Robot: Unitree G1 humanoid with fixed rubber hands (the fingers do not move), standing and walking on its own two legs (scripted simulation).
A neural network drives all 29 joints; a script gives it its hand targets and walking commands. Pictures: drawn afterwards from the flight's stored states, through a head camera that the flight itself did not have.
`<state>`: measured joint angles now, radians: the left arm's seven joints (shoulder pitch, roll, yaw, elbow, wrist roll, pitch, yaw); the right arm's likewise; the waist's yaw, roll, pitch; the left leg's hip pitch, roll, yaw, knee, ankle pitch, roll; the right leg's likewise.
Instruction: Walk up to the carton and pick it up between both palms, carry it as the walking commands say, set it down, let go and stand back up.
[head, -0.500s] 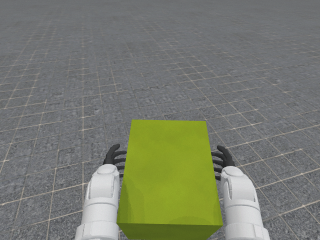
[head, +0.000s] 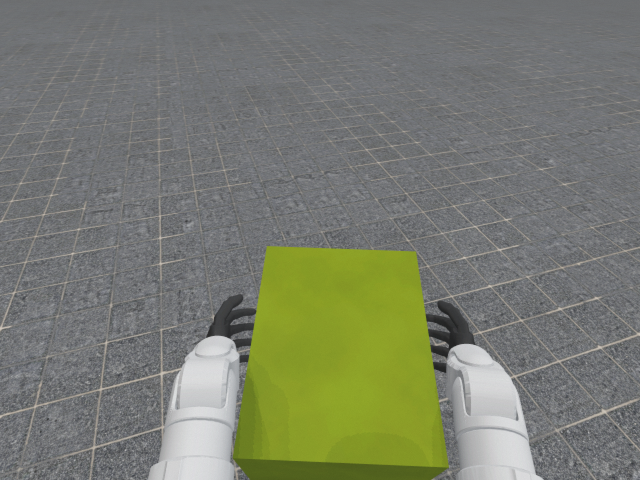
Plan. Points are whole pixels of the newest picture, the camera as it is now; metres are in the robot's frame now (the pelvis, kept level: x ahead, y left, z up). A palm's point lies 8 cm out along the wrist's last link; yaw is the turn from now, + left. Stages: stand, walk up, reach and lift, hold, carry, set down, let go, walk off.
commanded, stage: reach and lift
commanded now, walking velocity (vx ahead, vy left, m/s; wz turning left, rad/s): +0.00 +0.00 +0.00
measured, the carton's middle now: (337, 368) +0.32 +0.00 -0.04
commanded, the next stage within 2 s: hold in 0.32 s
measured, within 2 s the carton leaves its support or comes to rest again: neither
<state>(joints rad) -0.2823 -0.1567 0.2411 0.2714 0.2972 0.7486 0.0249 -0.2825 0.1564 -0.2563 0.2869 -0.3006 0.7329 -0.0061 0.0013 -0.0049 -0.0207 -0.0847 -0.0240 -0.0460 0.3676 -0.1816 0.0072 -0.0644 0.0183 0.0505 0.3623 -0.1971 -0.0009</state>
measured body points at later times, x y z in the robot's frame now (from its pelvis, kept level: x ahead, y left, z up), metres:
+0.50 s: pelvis -0.01 +0.00 +0.00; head -0.07 +0.00 +0.45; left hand +0.29 +0.15 +0.04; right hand +0.28 -0.16 +0.04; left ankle +0.02 +0.11 -0.75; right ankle +0.01 -0.12 -0.75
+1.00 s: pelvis -0.01 +0.00 +0.00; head -0.06 +0.00 +0.44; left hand +0.29 +0.16 +0.04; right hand +0.28 -0.16 +0.04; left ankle +0.02 +0.11 -0.75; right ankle +0.01 -0.12 -0.75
